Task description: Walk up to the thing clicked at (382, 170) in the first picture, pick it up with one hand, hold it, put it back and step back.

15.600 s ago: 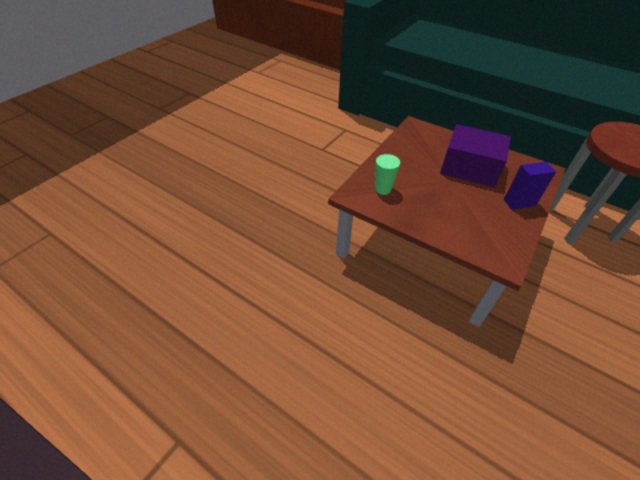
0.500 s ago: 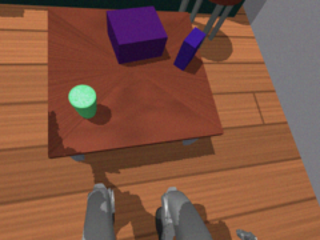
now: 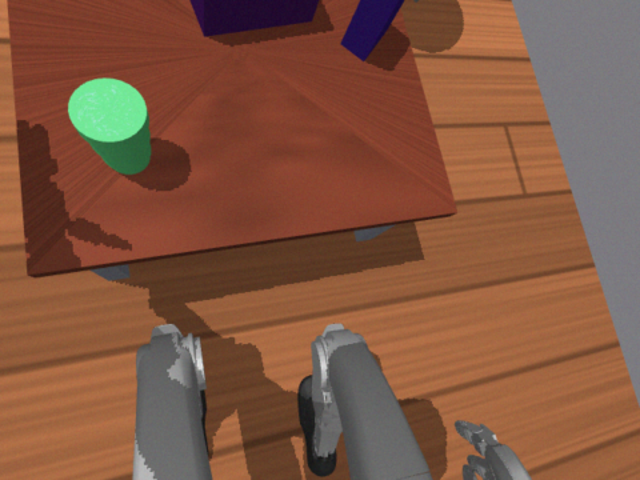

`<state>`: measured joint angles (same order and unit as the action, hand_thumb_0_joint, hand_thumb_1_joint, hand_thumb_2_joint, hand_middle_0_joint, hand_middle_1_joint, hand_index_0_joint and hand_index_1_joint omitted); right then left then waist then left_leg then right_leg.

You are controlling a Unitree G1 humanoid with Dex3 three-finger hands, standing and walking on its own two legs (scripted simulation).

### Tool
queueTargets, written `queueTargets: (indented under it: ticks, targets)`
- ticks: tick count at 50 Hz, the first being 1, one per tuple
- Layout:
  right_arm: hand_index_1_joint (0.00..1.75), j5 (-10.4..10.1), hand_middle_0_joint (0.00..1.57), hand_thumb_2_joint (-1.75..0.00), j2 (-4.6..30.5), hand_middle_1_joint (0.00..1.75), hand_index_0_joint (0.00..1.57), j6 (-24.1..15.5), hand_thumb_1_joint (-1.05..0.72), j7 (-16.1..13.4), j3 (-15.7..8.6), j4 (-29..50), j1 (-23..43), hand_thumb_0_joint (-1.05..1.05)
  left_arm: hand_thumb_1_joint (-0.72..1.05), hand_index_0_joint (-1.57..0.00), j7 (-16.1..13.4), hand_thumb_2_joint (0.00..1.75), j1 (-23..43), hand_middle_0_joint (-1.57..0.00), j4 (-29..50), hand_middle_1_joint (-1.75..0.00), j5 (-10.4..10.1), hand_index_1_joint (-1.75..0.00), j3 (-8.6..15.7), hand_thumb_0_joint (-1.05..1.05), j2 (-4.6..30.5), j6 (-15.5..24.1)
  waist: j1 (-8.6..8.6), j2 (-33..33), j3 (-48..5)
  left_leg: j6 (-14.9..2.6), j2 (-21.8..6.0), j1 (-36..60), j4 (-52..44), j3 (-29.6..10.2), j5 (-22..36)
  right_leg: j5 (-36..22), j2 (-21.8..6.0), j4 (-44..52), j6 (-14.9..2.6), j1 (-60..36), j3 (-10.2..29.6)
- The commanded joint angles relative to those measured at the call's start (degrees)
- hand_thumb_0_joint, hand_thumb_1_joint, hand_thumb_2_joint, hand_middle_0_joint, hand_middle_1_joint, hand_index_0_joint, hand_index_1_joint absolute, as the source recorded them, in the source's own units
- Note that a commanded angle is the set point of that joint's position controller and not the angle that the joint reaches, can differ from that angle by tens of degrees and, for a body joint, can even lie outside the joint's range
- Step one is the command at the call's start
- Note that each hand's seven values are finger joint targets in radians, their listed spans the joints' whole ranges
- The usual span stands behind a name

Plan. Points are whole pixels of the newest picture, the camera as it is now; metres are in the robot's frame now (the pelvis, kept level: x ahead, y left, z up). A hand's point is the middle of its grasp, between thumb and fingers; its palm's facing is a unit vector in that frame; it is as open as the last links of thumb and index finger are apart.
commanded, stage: approach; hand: left
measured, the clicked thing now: (119, 135) +0.55 +0.22 -0.15
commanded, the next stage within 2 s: close in in 0.08 s
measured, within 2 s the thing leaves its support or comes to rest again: neither
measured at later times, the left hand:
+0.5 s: hand (86, 120) +0.54 +0.25 -0.10, palm faces +0.28 -0.96 -0.01, open 17.6 cm
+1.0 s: hand (112, 134) +0.54 +0.22 -0.13, palm faces +0.24 -0.97 -0.01, open 17.5 cm
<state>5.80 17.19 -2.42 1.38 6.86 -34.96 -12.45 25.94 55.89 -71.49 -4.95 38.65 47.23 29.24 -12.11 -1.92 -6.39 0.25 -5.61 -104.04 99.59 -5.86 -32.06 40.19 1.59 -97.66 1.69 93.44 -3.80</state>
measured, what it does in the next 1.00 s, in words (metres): lowers itself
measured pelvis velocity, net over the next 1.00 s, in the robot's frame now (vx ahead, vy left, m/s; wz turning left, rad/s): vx -0.02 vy -0.02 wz -0.06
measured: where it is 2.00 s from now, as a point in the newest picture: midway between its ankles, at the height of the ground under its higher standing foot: (257, 439)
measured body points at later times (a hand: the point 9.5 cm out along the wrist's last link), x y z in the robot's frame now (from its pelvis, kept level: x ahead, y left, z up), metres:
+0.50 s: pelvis -0.04 -0.02 -0.13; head +0.20 +0.02 +0.25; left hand +0.52 +0.30 -0.10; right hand -0.02 -0.27 -0.24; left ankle +0.08 +0.13 -0.50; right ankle +0.04 -0.14 -0.50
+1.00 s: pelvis -0.02 -0.02 -0.13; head +0.22 +0.03 +0.25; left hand +0.52 +0.27 -0.13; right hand +0.05 -0.29 -0.25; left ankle +0.08 +0.13 -0.50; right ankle +0.04 -0.14 -0.50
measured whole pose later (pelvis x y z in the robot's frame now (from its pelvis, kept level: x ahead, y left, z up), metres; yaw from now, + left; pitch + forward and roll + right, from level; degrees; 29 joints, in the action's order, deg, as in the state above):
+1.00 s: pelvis -0.02 -0.02 -0.13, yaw -4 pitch +35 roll -7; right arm 6.7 15.3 4.4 3.7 5.6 -38.5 -7.5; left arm 6.4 56.6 -61.9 -1.5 30.7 34.6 27.8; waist -10.4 -0.6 -4.3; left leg 2.5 -7.3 -123.8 123.3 -9.9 -35.6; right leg 45.1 4.6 -123.3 0.7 113.9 -4.7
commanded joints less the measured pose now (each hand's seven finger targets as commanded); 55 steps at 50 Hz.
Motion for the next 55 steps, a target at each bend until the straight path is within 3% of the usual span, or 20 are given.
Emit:
queueTargets:
  ticks: [1, 3, 4, 5, 10, 11, 13, 17, 19, 22, 27, 29, 30, 32, 38, 42, 44, 47, 52, 55]
  targets:
    - [0.30, 1.6, 0.20, -0.89, 12.7, 0.30, 0.20, 1.4, -0.89, 0.0, -4.5, -0.1, -11.7, 0.00, -0.61, -0.03, -2.4, 0.11, 25.5, -0.01, 15.3, -0.11, 0.3, -0.10, 0.8, 0.00, 19.1, 4.9, 2.43, 30.4, -46.0, 0.49, -0.7, 52.7, -5.5, -4.4, 26.6, -18.3, 0.7, 3.5, -4.50, 3.9, -0.5]
    - [0.30, 2.1, 0.20, -0.90, 12.2, 0.30, 0.20, 2.2, -0.89, 0.3, -4.4, -0.3, -11.2, 0.00, -0.58, -0.14, -4.0, 0.22, 27.2, -0.13, 15.0, -0.22, 1.3, -0.21, -0.5, 0.00, 17.1, 4.3, 1.73, 30.8, -46.4, 0.19, -0.7, 49.9, -2.5, -3.4, 25.6, -18.4, 0.9, 2.0, -4.37, 5.0, -0.2]
    - [0.30, 2.2, 0.20, -0.90, 11.9, 0.30, 0.20, 2.5, -0.90, 0.5, -4.4, -0.5, -11.2, 0.00, -0.57, -0.19, -4.9, 0.25, 28.0, -0.17, 13.0, -0.28, 1.4, -0.27, -1.9, 0.00, 14.0, 3.7, 0.73, 28.7, -44.7, -0.07, -0.6, 46.7, -1.4, -3.2, 22.9, -17.6, 1.0, 1.6, -4.30, 5.8, -0.3]
    - [0.30, 2.3, 0.20, -0.90, 11.6, 0.30, 0.20, 2.8, -0.90, 0.7, -4.2, -0.2, -11.1, 0.00, -0.57, -0.22, -6.0, 0.27, 29.8, -0.20, 14.4, -0.30, 1.7, -0.29, -2.1, 0.00, 14.0, 3.4, 0.45, 27.9, -44.2, -0.20, -0.5, 43.1, -0.6, -2.9, 20.1, -16.9, 1.1, 0.8, -4.29, 5.5, -0.4]
    - [0.30, 2.6, 0.20, -0.90, 10.2, 0.30, 0.20, 4.4, -0.91, 1.8, -3.2, -1.2, -11.1, 0.00, -0.61, -0.08, -11.4, 0.10, 25.2, -0.05, 5.0, -0.16, 4.3, -0.13, -4.4, 0.00, 9.1, 2.5, -1.13, 17.8, -35.1, -1.50, -0.2, 24.4, 5.2, -0.8, 8.9, -12.4, 1.7, -0.9, -3.24, 6.5, -0.9]
    - [0.30, 2.7, 0.20, -0.90, 10.2, 0.30, 0.20, 4.7, -0.91, 2.1, -2.8, -1.5, -11.4, 0.00, -0.61, -0.05, -12.3, 0.04, 25.1, -0.02, 4.6, -0.09, 4.5, -0.06, -3.9, 0.00, 9.6, 2.9, -1.32, 15.7, -33.6, -1.70, -0.1, 20.5, 6.7, -0.6, 7.9, -12.0, 1.8, -1.6, -2.94, 5.8, -1.2]
    - [0.30, 2.5, 0.20, -0.90, 10.7, 0.30, 0.20, 5.3, -0.92, 2.4, -2.5, 0.8, -9.6, 0.00, -0.61, -0.07, -14.6, 0.01, 26.2, -0.04, 9.8, -0.08, 4.6, -0.06, 0.9, 0.00, 16.8, 4.2, 1.15, 14.4, -37.2, -1.79, 0.0, 16.6, 8.4, 0.1, 6.6, -10.8, 2.1, -2.8, -2.64, 2.8, -1.0]
    - [0.30, 2.2, 0.20, -0.90, 10.2, 0.30, 0.20, 6.3, -0.93, 2.8, -1.8, 1.0, -9.0, 0.00, -0.61, -0.07, -16.5, 0.01, 27.3, -0.04, 12.3, -0.10, 3.8, -0.07, 1.5, 0.00, 16.6, 5.3, 0.56, 11.9, -39.8, -1.80, -0.1, 10.5, 10.8, 0.5, 3.7, -8.6, 2.7, -3.4, -1.67, -1.4, -0.4]
    - [0.30, 2.4, 0.20, -0.90, 10.0, 0.30, 0.20, 6.6, -0.93, 2.6, -1.7, -0.1, -9.3, 0.00, -0.61, -0.08, -17.2, 0.00, 27.5, -0.04, 13.8, -0.09, 5.1, -0.06, 2.3, 0.00, 20.0, 5.2, 1.49, 13.7, -41.3, -1.63, -0.3, 9.5, 12.0, 1.1, 3.9, -9.0, 2.9, -4.4, -1.57, -3.0, 0.3]
    - [0.30, 2.4, 0.20, -0.90, 10.0, 0.30, 0.20, 7.2, -0.93, 2.3, -2.1, -0.9, -9.4, 0.00, -0.61, -0.08, -17.7, 0.00, 29.8, -0.05, 16.1, -0.08, 6.5, -0.06, -0.6, 0.00, 17.9, 4.0, 0.64, 17.8, -41.2, -1.25, -0.5, 10.9, 11.9, 1.2, 1.2, -6.9, 3.2, -5.4, -2.18, 0.5, -0.3]
    - [0.30, 1.9, 0.20, -0.90, 10.7, 0.30, 0.20, 7.2, -0.94, 1.3, -2.9, -2.5, -9.7, 0.00, -0.61, -0.08, -16.3, 0.00, 28.7, -0.06, 16.0, -0.06, 4.9, -0.04, -6.9, 0.00, 11.1, 1.6, -1.21, 19.3, -37.4, -0.86, -0.8, 12.1, 11.1, 0.0, -4.0, -3.2, 3.5, -6.0, -3.12, 6.2, -1.9]
    - [0.30, 1.4, 0.20, -0.90, 11.2, 0.30, 0.20, 7.2, -0.95, 0.9, -3.5, -2.9, -10.2, 0.00, -0.61, -0.09, -15.7, 0.00, 28.3, -0.06, 17.7, -0.06, 3.7, -0.03, -6.6, 0.00, 11.2, 0.8, -0.37, 19.8, -39.1, -0.85, -0.6, 13.4, 11.3, -0.1, -2.4, -5.0, 3.3, -7.0, -3.33, 6.6, -2.2]
    - [0.30, 1.1, 0.20, -0.90, 11.2, 0.30, 0.20, 7.0, -0.95, 0.7, -3.4, -2.8, -9.8, 0.00, -0.61, -0.09, -15.3, 0.00, 26.3, -0.06, 15.2, -0.06, 3.0, -0.03, -8.1, 0.00, 8.5, 0.1, -0.91, 19.0, -38.1, -0.99, -0.6, 13.4, 11.6, -0.2, -1.8, -5.8, 3.4, -6.9, -3.21, 6.8, -2.5]
    - [0.30, 0.7, 0.20, -0.90, 11.1, 0.30, 0.20, 6.8, -0.95, 0.5, -3.7, -3.2, -10.5, 0.00, -0.61, -0.09, -15.1, 0.00, 26.4, -0.06, 16.8, -0.07, 1.7, -0.04, -8.3, 0.00, 6.6, -0.2, -0.44, 18.2, -38.4, -1.03, -0.5, 13.8, 11.9, -0.3, 0.7, -8.2, 3.5, -7.5, -3.30, 6.7, -3.0]
    - [0.30, 0.3, 0.20, -0.90, 10.6, 0.30, 0.20, 7.0, -0.92, 0.6, -4.6, -3.0, -8.6, 0.00, -0.61, -0.09, -16.9, 0.00, 22.1, -0.06, 18.5, -0.04, 1.9, -0.02, -8.0, 0.00, 3.7, 0.0, 2.15, 17.9, -35.4, -0.97, -0.6, 15.3, 11.9, -0.6, 4.5, -10.7, 3.3, -9.1, -3.58, 9.7, -3.5]
    - [0.30, 0.7, 0.20, -0.90, 10.0, 0.30, 0.20, 7.1, -0.93, 1.2, -4.9, -3.5, -8.6, 0.00, -0.61, -0.08, -18.8, 0.00, 21.8, -0.06, 20.9, -0.04, 2.3, -0.02, -6.7, 0.00, 3.3, 1.4, 2.21, 16.7, -37.0, -1.31, -0.7, 15.3, 13.9, -0.4, 9.8, -15.5, 3.6, -10.0, -3.10, 6.9, -3.6]
    - [0.30, 0.9, 0.20, -0.90, 9.9, 0.30, 0.20, 7.0, -0.93, 1.5, -5.1, -3.7, -8.2, 0.00, -0.61, -0.08, -19.3, 0.00, 21.7, -0.07, 22.5, -0.03, 2.2, -0.01, -7.7, 0.00, 1.2, 2.2, 2.09, 17.1, -37.7, -1.37, -0.8, 16.8, 14.3, -0.3, 11.9, -17.1, 3.6, -10.6, -3.07, 7.2, -3.7]
    - [0.30, 1.3, 0.20, -0.90, 10.1, 0.30, 0.20, 7.3, -0.94, 1.5, -5.4, -3.8, -8.2, 0.00, -0.61, -0.24, -19.7, 0.05, 22.3, -0.22, 22.4, -0.17, 2.9, -0.15, -6.9, 0.00, 3.1, 2.9, 1.77, 16.8, -39.4, -1.57, -0.8, 16.7, 14.9, -0.3, 12.0, -17.5, 3.6, -10.6, -2.77, 5.6, -3.5]
    - [0.30, 1.8, 0.20, -0.91, 10.0, 0.30, 0.20, 7.5, -0.95, 1.6, -5.3, -4.0, -7.8, 0.00, -0.61, -0.30, -18.9, 0.08, 24.5, -0.29, 22.7, -0.22, 3.1, -0.21, -8.6, 0.00, 2.8, 3.2, 0.98, 17.5, -40.3, -1.69, -0.7, 15.8, 16.0, 0.2, 10.7, -16.8, 3.8, -10.6, -2.59, 4.7, -3.1]
    - [0.30, 1.8, 0.20, -0.90, 10.0, 0.30, 0.20, 7.7, -0.95, 1.5, -4.9, -3.6, -7.3, 0.00, -0.61, -0.33, -18.7, 0.10, 25.7, -0.31, 23.2, -0.25, 2.9, -0.23, -7.8, 0.00, 5.8, 2.8, 1.13, 16.8, -40.6, -1.72, -0.7, 13.0, 16.3, 0.7, 8.1, -14.6, 3.7, -9.9, -2.45, 3.1, -2.1]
